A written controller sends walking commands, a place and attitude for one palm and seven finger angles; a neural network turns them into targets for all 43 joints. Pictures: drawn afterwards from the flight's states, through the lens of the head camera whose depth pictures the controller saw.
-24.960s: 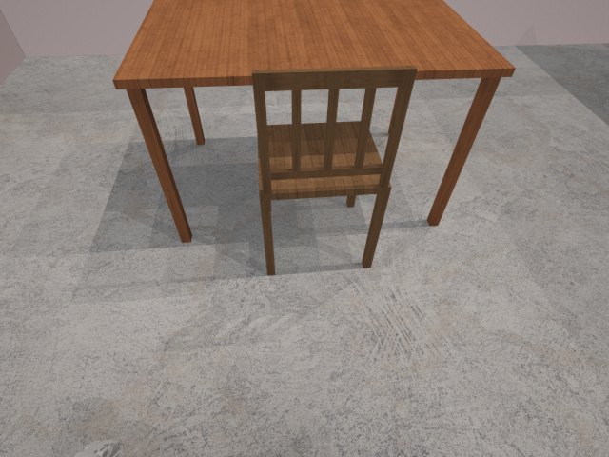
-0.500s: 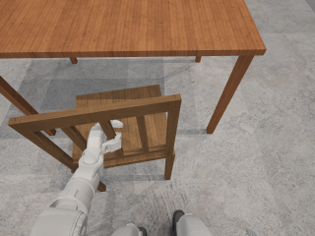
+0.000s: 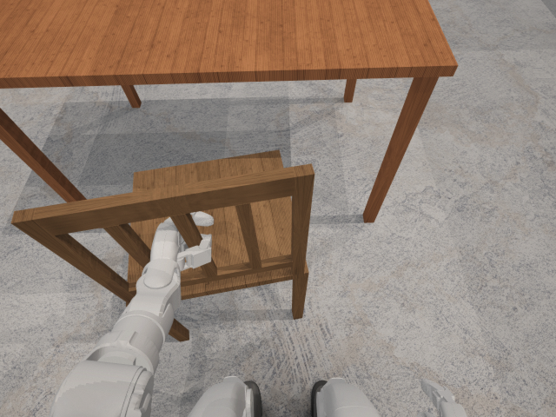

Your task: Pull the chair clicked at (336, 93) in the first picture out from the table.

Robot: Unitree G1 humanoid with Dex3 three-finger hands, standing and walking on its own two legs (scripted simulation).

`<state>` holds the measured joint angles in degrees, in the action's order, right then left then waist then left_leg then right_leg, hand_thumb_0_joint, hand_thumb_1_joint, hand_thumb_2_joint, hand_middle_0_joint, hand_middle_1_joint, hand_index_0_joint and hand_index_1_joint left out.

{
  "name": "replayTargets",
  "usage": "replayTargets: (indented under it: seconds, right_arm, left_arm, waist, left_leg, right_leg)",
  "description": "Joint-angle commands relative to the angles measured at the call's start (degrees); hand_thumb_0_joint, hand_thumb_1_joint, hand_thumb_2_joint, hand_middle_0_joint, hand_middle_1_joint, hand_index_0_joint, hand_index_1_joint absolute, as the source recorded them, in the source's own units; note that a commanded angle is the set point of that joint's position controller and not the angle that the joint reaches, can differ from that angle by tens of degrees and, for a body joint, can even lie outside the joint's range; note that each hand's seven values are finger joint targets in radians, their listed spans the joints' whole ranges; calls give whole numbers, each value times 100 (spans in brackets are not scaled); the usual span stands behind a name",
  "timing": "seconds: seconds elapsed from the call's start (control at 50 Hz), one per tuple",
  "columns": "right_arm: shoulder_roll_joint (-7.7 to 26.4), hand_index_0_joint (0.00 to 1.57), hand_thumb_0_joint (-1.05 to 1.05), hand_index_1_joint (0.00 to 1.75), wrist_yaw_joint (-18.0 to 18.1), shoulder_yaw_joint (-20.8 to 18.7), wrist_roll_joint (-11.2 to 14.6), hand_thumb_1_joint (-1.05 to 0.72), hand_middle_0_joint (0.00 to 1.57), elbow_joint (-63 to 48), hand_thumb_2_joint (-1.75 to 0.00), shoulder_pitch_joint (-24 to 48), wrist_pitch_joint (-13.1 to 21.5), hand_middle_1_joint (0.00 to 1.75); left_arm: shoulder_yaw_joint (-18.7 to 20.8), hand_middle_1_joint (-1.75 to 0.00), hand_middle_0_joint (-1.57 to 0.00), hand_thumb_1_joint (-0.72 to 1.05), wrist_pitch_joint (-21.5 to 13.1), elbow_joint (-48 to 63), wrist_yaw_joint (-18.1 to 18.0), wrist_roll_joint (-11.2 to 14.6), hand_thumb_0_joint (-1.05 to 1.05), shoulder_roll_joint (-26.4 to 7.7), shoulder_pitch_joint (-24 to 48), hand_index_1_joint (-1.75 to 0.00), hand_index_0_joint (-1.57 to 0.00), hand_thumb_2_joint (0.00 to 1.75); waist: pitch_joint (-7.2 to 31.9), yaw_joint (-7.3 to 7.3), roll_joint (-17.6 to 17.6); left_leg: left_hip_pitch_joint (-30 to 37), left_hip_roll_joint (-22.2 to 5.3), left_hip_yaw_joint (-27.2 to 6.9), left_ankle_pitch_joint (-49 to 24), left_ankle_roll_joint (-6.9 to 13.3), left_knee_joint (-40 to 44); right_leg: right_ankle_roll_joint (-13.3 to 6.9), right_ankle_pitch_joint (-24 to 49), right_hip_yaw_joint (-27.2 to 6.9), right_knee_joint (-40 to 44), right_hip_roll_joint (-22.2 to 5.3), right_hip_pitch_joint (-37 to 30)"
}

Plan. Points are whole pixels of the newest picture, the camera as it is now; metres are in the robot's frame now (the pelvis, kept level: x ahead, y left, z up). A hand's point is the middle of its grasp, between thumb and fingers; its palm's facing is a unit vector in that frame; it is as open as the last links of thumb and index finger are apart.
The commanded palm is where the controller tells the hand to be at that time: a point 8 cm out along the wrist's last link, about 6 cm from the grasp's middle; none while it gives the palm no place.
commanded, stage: step backward, pulling the chair out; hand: left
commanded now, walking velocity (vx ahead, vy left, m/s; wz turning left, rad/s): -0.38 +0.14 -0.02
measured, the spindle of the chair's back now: (197, 246) +0.39 +0.15 -0.09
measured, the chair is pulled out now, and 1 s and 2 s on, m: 0.21 0.38 0.64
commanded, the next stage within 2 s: stop walking, hand still on the chair in 1.44 s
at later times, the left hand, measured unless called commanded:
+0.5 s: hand (198, 291) +0.30 +0.13 -0.05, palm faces -0.02 -0.98 -0.20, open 5.6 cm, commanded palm +0.29 +0.18 -0.05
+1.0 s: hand (185, 365) +0.19 +0.14 -0.05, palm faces -0.03 -0.98 -0.19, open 5.6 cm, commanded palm +0.18 +0.19 -0.05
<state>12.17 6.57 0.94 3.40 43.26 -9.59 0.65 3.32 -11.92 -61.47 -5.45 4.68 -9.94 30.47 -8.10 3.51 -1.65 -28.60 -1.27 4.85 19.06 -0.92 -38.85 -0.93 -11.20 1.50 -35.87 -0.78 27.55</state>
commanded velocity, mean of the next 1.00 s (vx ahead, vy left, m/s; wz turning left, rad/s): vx -0.38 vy -0.03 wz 0.03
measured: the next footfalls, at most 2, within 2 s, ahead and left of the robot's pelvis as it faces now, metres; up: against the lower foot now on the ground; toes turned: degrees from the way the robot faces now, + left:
right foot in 0.30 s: +0.04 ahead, -0.11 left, +0.00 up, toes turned -4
left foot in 0.60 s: -0.04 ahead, +0.16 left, +0.00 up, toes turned -2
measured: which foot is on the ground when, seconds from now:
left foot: down 0.00-0.44, up 0.46-0.58, down 0.60-0.86, up 0.88-1.00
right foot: down 0.00-0.18, up 0.20-0.28, down 0.30-0.64, up 0.66-0.76, down 0.78-1.00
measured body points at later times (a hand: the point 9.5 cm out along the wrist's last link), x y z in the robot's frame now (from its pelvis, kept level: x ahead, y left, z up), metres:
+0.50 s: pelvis -0.08 +0.01 +0.00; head +0.01 +0.00 +0.44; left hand +0.29 +0.18 -0.04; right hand +0.01 -0.24 -0.13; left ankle -0.02 +0.15 -0.71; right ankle +0.00 -0.10 -0.72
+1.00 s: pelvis -0.18 +0.02 +0.01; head -0.10 +0.01 +0.45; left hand +0.19 +0.19 -0.04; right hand -0.10 -0.25 -0.12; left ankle -0.17 +0.16 -0.70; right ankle -0.10 -0.11 -0.72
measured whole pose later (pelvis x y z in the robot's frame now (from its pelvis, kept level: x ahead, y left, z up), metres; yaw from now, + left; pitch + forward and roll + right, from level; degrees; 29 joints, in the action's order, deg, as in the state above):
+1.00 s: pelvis -0.18 +0.02 +0.01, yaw -3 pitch +2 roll +0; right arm 14.8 6.2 0.1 2.5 43.3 -9.3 0.1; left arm 4.5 -9.0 -58.4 -5.1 2.3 -10.6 29.6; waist -9.0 4.5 -0.6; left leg -23.9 0.1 -2.3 26.7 -2.4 -43.5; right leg 0.1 -6.9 1.3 -29.7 -1.9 25.3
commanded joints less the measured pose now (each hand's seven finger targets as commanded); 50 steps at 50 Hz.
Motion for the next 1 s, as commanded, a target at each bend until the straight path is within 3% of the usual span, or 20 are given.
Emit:
replayTargets:
  seconds: [0.0,0.06,0.1,0.14,0.18,0.26,0.34,0.42,0.5,0.54,0.58,0.64,0.68,0.72,0.78,0.82,0.84,0.88,0.92,0.98]
  right_arm:
    - [944,20,0,30,76,-301,-3,-90,20,-398,-90,-395,227,30]
    - [1010,20,0,30,104,-274,8,-90,20,-382,-90,-446,160,30]
    - [1148,20,0,30,155,-354,-24,-90,20,-503,-90,-439,91,30]
    - [1125,20,0,30,101,-369,-11,-90,20,-719,-90,-344,-22,30]
    - [1019,20,0,30,105,-335,-99,-90,20,-889,-90,-161,-49,30]
    - [991,20,0,30,-24,-405,-196,-90,20,-694,-90,-427,18,30]
    - [1032,20,0,30,-16,-482,-193,-90,20,-552,-90,-565,-2,30]
    - [914,20,0,30,68,-463,-116,-90,20,-661,-90,-426,53,30]
    - [814,20,0,30,48,-248,-121,-90,20,-592,-90,-319,158,30]
    - [924,20,0,30,94,-218,-114,-90,20,-524,-90,-447,155,30]
    - [1141,20,0,30,131,-331,-157,-90,20,-672,-90,-417,124,30]
    - [921,20,0,30,16,-305,-265,-90,20,-908,-90,-176,22,30]
    - [933,20,0,30,-52,-377,-269,-90,20,-655,-90,-459,67,30]
    - [985,20,0,30,-96,-411,-248,-90,20,-539,-90,-604,115,30]
    - [980,20,0,30,-80,-399,-237,-90,20,-548,-90,-303,109,30]
    - [1012,20,0,30,3,-497,-147,-90,20,-442,-90,-583,95,30]
    - [946,20,0,30,11,-495,-115,-90,20,-471,-90,-476,97,30]
    - [896,20,0,30,27,-397,-114,-90,20,-589,-90,-133,115,30]
    - [899,20,0,30,45,-288,-132,-90,20,-525,-90,-204,139,30]
    - [888,20,0,30,98,-202,-116,-90,20,-545,-90,-397,146,30]
  left_arm:
    - [-39,-145,-50,90,-200,1232,-138,-342,0,-1289,1746,-145,-50,90]
    - [-103,-145,-50,90,7,1424,-122,-315,0,-1210,1710,-145,-50,90]
    - [-186,-145,-50,90,34,1553,-104,-322,0,-1070,1728,-145,-50,90]
    - [-448,-145,-50,90,8,1600,-50,-293,0,-742,1682,-145,-50,90]
    - [-466,-145,-50,90,-60,1833,-38,-319,0,-540,2000,-145,-50,90]
    - [-347,-145,-50,90,-219,1662,-4,-455,0,-602,1996,-145,-50,90]
    - [-46,-145,-50,90,-395,1504,10,-540,0,-1104,1759,-145,-50,90]
    - [167,-145,-50,90,-402,1322,-58,-426,0,-1527,1254,-145,-50,90]
    - [184,-145,-50,90,-128,1429,-80,-464,0,-1333,1308,-145,-50,90]
    - [133,-145,-50,90,-34,1431,-96,-432,0,-1303,1245,-145,-50,90]
    - [-106,-145,-50,90,-57,1665,-56,-430,0,-1014,1347,-145,-50,90]
    - [-382,-145,-50,90,-142,2178,24,-422,0,-643,2061,-145,-50,90]
    - [-236,-145,-50,90,-190,1809,-14,-466,0,-713,1913,-145,-50,90]
    - [-125,-145,-50,90,-233,1512,-5,-534,0,-832,1860,-145,-50,90]
    - [-179,-145,-50,90,-354,1385,74,-595,0,-947,1928,-145,-50,90]
    - [50,-145,-50,90,-356,1312,6,-511,0,-1409,1641,-145,-50,90]
    - [159,-145,-50,90,-331,1324,-13,-488,0,-1577,1589,-145,-50,90]
    - [156,-145,-50,90,-205,1282,-12,-480,0,-1533,1480,-145,-50,90]
    - [232,-145,-50,90,3,1189,-37,-455,0,-1435,1195,-145,-50,90]
    - [43,-145,-50,90,104,1490,-23,-393,0,-1157,1174,-145,-50,90]
  waist:
    - [2913,-162,981]
    - [2976,-58,763]
    - [2838,-112,430]
    - [2671,-167,-300]
    - [2537,-224,-1269]
    - [2677,-136,-729]
    - [2993,-52,-524]
    - [2659,-116,732]
    - [2822,-176,1133]
    - [2738,-82,891]
    - [2515,-114,-167]
    - [2463,-154,-1687]
    - [2502,-151,-1148]
    - [2640,-78,-470]
    - [2127,-128,-846]
    - [2802,-42,81]
    - [2999,-70,516]
    - [2735,-283,747]
    - [2634,-247,899]
    - [2854,-110,1089]
  left_leg:
    - [767,-39,-888,791,-116,-496]
    - [1250,-138,-776,-61,-90,733]
    - [1448,-556,-888,-1674,76,1311]
    - [1408,-1105,-1000,-1171,328,1703]
    - [1088,-1491,-1401,-1561,590,1870]
    - [2204,-1580,-1231,-4095,528,923]
    - [2006,-1267,-811,-3645,191,678]
    - [1285,-148,-406,586,-161,-507]
    - [914,-47,-918,992,-112,-493]
    - [1346,-124,-742,213,-69,886]
    - [1484,-944,-1438,-1738,320,1604]
    - [1375,-1822,-1983,-2182,846,1961]
    - [2483,-1797,-1781,-4609,876,1094]
    - [2739,-1666,-1619,-5200,655,644]
    - [1321,-1211,-1148,-2881,258,759]
    - [1352,-642,-663,-1949,-19,220]
    - [1288,-256,-501,-489,-162,-352]
    - [632,67,-895,1150,-155,-1372]
    - [698,-28,-1104,1146,-137,-966]
    - [1358,-50,-687,295,-101,824]
  right_leg:
    - [-689,2304,-1831,1408,-2150,-1819]
    - [-372,2712,-1250,979,-1781,-1926]
    - [56,2129,-662,699,-1006,-1730]
    - [188,-16,-243,241,-528,-1370]
    - [121,-574,-117,-825,-267,-1146]
    - [59,223,-213,-122,-301,-942]
    - [13,2288,-416,342,-514,-1562]
    - [-560,1295,-1755,1733,-1811,-1083]
    - [-652,1920,-1315,1493,-1862,-1829]
    - [-329,1857,-848,1154,-1488,-1760]
    - [187,949,-315,444,-500,-1284]
    - [121,-1198,-187,-1299,-142,-816]
    - [63,-1070,-259,-724,-174,-477]
    - [59,154,-234,219,-185,-1002]
    - [-69,1601,-429,628,-589,-1625]
    - [-239,2796,-1095,915,-1143,-2014]
    - [-434,3027,-1524,1269,-1641,-1991]
    - [-793,2172,-1764,1669,-2181,-1861]
    - [-844,2523,-1405,1454,-2081,-1997]
    - [-370,2313,-800,1195,-1533,-2175]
